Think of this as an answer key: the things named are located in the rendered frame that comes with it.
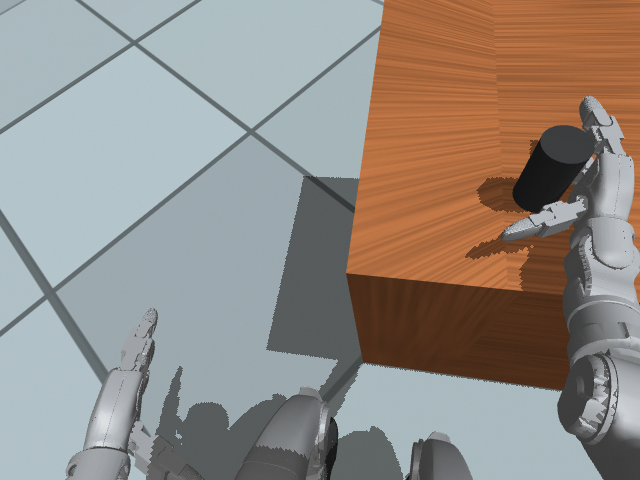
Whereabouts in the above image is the right robot hand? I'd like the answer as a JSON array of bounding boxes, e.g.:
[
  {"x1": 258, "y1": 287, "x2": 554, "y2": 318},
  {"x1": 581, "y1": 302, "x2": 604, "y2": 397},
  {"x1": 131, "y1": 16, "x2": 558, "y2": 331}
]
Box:
[{"x1": 501, "y1": 96, "x2": 635, "y2": 241}]

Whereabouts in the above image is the right robot arm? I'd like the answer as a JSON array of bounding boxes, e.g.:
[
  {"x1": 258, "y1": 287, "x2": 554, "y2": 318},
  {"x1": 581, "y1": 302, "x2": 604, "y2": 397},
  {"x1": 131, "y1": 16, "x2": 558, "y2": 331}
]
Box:
[{"x1": 557, "y1": 217, "x2": 640, "y2": 480}]

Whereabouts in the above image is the can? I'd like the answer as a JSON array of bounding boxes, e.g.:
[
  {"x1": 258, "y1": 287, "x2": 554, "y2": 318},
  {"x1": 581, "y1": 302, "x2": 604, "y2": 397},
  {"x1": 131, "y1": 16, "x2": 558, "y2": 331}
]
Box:
[{"x1": 512, "y1": 125, "x2": 595, "y2": 213}]

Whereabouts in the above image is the left robot arm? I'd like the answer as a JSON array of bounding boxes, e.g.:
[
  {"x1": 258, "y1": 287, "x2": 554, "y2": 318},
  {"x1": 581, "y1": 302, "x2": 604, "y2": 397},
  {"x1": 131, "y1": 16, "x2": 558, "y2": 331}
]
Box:
[{"x1": 65, "y1": 447, "x2": 131, "y2": 480}]

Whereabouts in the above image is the left robot hand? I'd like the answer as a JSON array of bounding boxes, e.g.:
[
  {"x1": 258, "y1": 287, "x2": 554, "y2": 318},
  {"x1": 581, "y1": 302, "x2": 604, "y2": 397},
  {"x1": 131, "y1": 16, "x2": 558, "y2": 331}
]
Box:
[{"x1": 83, "y1": 308, "x2": 204, "y2": 480}]

